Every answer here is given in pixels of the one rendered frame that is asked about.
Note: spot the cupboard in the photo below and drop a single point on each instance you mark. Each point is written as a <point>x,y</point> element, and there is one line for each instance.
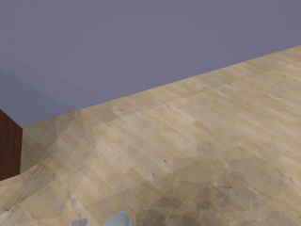
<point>11,139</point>

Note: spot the robot left thigh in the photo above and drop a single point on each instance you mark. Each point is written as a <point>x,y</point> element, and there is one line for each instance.
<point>119,219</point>

